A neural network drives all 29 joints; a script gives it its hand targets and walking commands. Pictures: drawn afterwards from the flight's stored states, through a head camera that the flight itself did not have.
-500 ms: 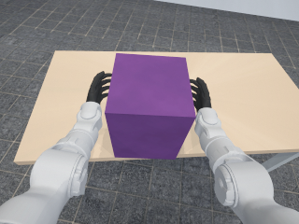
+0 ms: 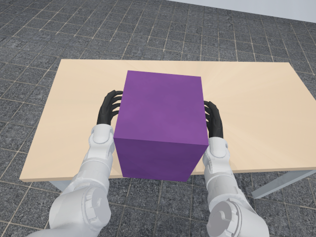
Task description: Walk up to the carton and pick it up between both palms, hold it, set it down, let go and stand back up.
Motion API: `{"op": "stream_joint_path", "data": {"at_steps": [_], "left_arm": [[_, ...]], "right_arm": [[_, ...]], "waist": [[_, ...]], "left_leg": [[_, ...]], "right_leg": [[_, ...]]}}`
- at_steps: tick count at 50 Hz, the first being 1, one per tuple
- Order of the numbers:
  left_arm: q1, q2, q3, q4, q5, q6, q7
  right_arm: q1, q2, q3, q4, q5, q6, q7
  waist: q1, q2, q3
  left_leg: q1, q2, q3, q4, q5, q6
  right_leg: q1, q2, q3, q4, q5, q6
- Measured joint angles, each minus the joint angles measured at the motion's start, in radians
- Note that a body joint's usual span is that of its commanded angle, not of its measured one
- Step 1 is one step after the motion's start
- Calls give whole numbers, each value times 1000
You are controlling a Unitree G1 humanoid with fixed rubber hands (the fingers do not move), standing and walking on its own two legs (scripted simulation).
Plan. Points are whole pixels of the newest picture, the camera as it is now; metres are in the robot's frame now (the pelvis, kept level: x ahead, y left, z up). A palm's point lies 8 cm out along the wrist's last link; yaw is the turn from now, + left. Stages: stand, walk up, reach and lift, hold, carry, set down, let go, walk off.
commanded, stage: reach and lift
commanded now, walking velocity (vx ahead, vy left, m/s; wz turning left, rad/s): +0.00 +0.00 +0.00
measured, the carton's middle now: (159, 130) +0.41 +0.02 -0.01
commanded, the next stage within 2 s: none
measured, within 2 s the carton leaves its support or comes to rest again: leaves its support in 1.34 s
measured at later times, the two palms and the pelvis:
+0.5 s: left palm (105, 120) +0.39 +0.17 +0.04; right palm (213, 132) +0.38 -0.12 +0.04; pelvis +0.01 +0.01 +0.00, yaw +0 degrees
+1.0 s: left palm (105, 120) +0.39 +0.17 +0.04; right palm (213, 132) +0.38 -0.12 +0.04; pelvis +0.01 +0.01 +0.00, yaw +0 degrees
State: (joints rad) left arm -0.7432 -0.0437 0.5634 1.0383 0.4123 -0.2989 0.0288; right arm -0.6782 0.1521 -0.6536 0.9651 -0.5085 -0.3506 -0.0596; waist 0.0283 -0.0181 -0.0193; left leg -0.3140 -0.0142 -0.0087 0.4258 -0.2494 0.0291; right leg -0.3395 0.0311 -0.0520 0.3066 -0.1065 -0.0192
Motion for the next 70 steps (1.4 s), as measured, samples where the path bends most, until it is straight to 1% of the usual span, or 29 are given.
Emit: {"op": "stream_joint_path", "data": {"at_steps": [8,16,33,44,52,58,65,70], "left_arm": [[32,-26,-12,-62,4,28,0],[44,-43,-24,-108,9,55,2],[54,-56,-25,-117,18,64,5],[54,-52,-34,-116,11,65,5],[52,-44,-42,-93,13,53,10],[59,-29,-75,-73,-18,41,22],[71,-18,-95,-46,-34,-8,37],[66,1,-107,-24,-54,-24,41]], "right_arm": [[21,-12,24,14,34,-19,0],[26,-19,29,10,47,-20,8],[38,-17,5,15,49,-29,24],[39,-18,7,20,55,-35,22],[44,-23,19,39,65,-50,8],[50,-34,50,63,75,-70,-14],[53,-49,82,106,80,-121,-42],[36,-54,101,137,93,-137,-59]], "waist": [[5,-12,15],[5,-22,25],[2,-26,7],[1,-28,11],[2,-27,-3],[-4,-26,-20],[-3,-25,-40],[-3,-29,-43]], "left_leg": [[35,2,4,-1,-12,3],[43,1,6,0,-14,7],[37,-2,9,1,-18,14],[43,-1,6,-4,-15,12],[35,1,2,-8,-12,9],[26,3,-9,-11,-9,3],[20,4,-20,-15,-3,-2],[20,5,-21,-20,3,-4]], "right_leg": [[35,2,4,-4,-9,3],[48,2,6,-15,-4,6],[46,-1,8,-23,-2,11],[55,-1,5,-31,0,9],[52,1,0,-42,6,7],[51,3,-10,-57,12,3],[54,5,-21,-73,20,0],[55,6,-23,-80,26,-3]]}}
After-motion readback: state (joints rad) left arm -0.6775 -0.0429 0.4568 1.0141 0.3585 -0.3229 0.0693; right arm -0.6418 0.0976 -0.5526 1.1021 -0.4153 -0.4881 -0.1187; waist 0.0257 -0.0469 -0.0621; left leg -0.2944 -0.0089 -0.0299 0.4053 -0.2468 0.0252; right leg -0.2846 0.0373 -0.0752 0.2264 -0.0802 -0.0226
